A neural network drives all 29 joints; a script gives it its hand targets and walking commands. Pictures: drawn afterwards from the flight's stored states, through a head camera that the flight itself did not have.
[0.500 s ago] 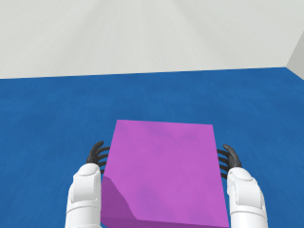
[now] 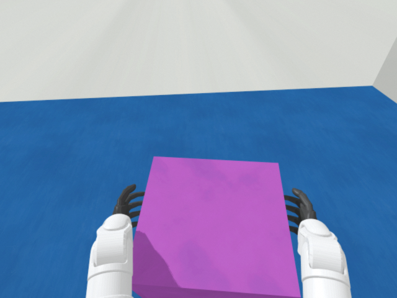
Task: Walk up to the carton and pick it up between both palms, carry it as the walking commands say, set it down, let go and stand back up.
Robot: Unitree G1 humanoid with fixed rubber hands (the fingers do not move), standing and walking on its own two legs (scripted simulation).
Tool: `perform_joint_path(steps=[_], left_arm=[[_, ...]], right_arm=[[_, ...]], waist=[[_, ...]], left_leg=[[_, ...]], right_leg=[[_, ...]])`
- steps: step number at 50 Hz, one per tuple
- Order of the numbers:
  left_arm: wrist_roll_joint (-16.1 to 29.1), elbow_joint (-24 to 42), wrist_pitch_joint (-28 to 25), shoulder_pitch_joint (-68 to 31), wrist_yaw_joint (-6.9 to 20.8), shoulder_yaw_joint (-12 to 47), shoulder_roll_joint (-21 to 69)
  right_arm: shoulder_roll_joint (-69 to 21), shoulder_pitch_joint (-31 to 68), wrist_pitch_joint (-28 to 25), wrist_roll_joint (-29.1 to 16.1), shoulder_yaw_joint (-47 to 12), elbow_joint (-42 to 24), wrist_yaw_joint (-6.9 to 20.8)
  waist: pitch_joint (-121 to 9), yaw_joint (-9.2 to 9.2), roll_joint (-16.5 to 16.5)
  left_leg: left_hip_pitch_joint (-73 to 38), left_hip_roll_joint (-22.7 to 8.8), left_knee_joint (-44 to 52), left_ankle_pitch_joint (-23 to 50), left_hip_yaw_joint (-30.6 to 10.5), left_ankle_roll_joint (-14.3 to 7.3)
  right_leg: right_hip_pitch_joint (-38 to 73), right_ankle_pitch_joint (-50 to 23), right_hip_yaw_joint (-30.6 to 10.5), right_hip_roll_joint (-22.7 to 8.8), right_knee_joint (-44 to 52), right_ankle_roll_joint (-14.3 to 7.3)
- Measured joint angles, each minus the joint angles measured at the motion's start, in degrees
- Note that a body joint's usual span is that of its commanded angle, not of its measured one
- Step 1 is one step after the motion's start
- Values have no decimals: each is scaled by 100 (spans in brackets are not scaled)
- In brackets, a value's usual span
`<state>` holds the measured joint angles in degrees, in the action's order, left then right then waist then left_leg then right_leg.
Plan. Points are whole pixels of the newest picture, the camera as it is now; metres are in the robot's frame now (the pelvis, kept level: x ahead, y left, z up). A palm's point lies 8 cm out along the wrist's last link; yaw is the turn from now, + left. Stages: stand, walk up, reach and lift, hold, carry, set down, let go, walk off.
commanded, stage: hold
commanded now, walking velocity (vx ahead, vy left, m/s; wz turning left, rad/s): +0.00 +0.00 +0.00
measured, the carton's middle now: (211, 231) +0.30 +0.00 -0.03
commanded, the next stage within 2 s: carry in 0.28 s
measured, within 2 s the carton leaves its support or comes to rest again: neither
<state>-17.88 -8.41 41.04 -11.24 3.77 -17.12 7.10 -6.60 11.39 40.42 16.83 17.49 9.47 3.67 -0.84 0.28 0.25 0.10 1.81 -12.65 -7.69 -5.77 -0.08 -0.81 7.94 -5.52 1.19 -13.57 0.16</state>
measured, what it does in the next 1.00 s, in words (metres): stands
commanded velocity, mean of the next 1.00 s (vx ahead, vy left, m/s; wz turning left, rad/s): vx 0.00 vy -0.04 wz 0.00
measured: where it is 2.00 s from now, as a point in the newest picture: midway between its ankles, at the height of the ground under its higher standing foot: outside the picture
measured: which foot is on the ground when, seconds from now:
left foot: down 0.00-1.00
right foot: down 0.00-1.00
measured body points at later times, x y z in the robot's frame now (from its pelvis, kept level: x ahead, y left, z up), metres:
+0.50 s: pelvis +0.00 -0.03 -0.02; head -0.03 -0.03 +0.43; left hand +0.30 +0.15 +0.05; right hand +0.28 -0.23 +0.04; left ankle +0.00 +0.12 -0.75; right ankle +0.00 -0.13 -0.75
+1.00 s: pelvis -0.01 -0.03 -0.02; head -0.06 -0.04 +0.43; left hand +0.23 +0.15 +0.09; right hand +0.23 -0.22 +0.08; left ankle +0.00 +0.10 -0.75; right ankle +0.00 -0.13 -0.75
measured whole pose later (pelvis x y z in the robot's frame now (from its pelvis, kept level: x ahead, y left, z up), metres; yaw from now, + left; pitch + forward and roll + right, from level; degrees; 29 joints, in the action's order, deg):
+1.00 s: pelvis -0.01 -0.03 -0.02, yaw -1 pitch +3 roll +0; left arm -6.2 28.9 70.6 -0.6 -4.8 -9.8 7.2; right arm -7.0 1.9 70.3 6.8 10.1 -27.5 -5.8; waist -11.9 0.3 -1.0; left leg 18.5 -2.4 -30.3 -14.9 1.4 1.6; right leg -18.8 14.7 3.0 0.9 -30.3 -2.0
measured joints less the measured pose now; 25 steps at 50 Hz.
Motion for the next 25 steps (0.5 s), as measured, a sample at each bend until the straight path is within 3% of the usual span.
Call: perform_joint_path(steps=[14, 20, 23, 25], left_arm=[[77, 85, 28, 41, -55, 50, 0], [474, 407, 272, 7, -143, 176, -314], [677, 769, 500, 14, -249, 334, -333], [692, 1024, 660, 12, -313, 421, -204]], right_arm=[[3, -20, 10, -14, -25, -61, -34], [-133, -58, 218, -148, -282, -486, -344], [-89, -163, 485, -368, -488, -978, -748], [32, -232, 686, -450, -480, -1298, -706]], waist=[[-75, -13, 0], [-464, 15, 122], [-567, 73, -11], [-622, 24, -150]], left_leg=[[189, 7, -159, -47, 22, 4], [1236, -15, -1416, -683, 203, 74], [1585, -225, -1883, -943, 228, 198], [1828, -396, -2184, -1010, 300, 283]], right_leg=[[-194, 50, 9, 4, -165, 5], [-1531, 985, 365, -65, -1994, -39], [-1649, 686, 598, -34, -1764, -145], [-1736, 717, 718, 80, -1799, -210]])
